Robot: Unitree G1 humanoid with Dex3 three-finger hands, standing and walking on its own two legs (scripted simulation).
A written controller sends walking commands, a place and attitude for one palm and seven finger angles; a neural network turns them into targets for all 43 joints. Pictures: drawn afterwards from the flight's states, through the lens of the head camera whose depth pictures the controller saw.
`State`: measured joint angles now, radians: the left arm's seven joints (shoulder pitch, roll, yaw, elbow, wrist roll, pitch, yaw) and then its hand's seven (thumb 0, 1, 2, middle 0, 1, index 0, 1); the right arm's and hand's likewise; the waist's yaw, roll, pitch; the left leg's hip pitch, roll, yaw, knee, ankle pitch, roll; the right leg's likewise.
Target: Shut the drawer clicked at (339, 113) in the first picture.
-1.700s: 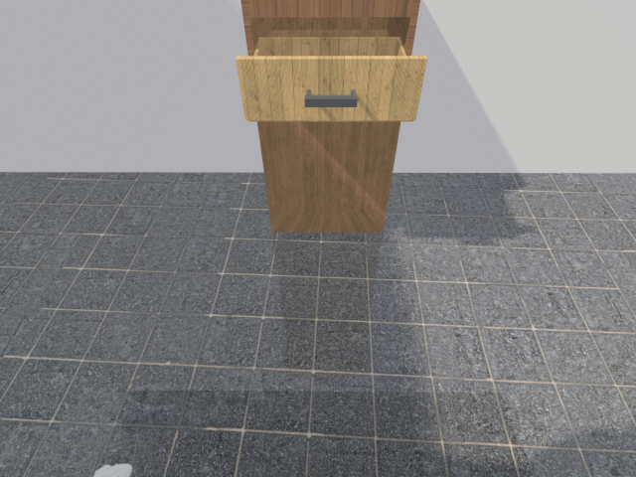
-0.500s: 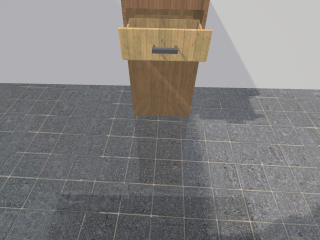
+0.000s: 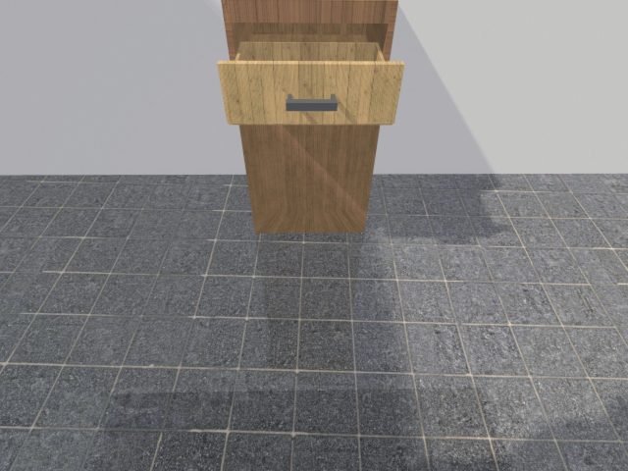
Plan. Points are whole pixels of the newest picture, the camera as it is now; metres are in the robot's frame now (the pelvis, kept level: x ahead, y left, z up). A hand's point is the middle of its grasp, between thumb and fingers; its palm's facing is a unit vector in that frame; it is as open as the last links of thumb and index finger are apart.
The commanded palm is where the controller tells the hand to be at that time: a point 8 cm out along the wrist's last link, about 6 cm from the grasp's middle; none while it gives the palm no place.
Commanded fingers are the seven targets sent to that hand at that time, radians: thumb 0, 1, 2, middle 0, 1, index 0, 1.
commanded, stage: walk to a spot facing it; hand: left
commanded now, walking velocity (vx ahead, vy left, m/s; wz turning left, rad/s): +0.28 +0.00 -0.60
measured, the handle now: (311, 101) +0.94 +0.08 +0.03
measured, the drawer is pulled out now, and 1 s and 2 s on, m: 0.29 0.29 0.29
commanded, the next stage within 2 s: none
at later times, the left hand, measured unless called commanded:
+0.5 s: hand out of the picture +0.14 +0.11 -0.16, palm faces -0.20 -0.96 -0.20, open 7.4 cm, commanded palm none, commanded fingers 0.00 0.90 0.90 -0.20 -0.30 -0.20 -0.30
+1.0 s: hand (268, 314) +0.45 +0.13 -0.19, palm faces -0.41 -0.89 -0.17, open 7.4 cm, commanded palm none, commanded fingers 0.00 0.90 0.90 -0.20 -0.30 -0.20 -0.30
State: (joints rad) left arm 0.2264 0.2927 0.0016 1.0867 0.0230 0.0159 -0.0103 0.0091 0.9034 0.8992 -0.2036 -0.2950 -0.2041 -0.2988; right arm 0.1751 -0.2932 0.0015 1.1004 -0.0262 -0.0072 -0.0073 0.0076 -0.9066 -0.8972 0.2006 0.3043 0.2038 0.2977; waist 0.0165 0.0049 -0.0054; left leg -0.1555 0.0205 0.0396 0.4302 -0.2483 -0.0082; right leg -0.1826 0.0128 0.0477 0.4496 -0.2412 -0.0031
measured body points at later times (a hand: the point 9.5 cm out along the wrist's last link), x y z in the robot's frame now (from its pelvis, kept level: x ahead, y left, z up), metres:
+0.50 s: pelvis +0.12 -0.07 +0.00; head +0.13 -0.09 +0.45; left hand +0.15 +0.16 -0.14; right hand +0.14 -0.33 -0.15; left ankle +0.20 +0.08 -0.64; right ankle +0.07 -0.12 -0.74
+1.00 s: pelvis +0.35 -0.04 -0.01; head +0.38 -0.02 +0.44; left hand +0.47 +0.18 -0.17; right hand +0.30 -0.29 -0.13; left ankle +0.41 +0.00 -0.74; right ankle +0.25 -0.14 -0.63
